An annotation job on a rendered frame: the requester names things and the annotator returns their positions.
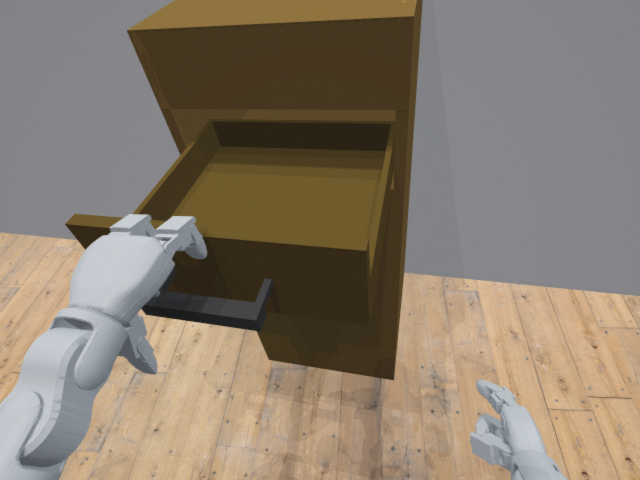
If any drawer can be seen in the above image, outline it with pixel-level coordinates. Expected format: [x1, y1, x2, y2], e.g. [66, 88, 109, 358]
[65, 119, 396, 326]

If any left robot hand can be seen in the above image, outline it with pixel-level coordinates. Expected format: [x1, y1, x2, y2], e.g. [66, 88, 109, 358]
[68, 214, 207, 374]

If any handle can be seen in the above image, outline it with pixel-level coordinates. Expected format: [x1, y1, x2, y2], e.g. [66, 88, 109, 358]
[141, 268, 273, 332]

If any right robot forearm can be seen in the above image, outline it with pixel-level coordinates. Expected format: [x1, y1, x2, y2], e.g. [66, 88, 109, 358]
[510, 450, 568, 480]

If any cabinet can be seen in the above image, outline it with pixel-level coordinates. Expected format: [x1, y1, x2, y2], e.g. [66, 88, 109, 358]
[127, 0, 423, 380]

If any right robot hand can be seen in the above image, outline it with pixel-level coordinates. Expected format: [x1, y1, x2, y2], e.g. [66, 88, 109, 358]
[470, 379, 547, 471]

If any left robot forearm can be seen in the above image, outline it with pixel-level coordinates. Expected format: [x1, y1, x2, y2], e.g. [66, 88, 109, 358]
[0, 307, 128, 480]

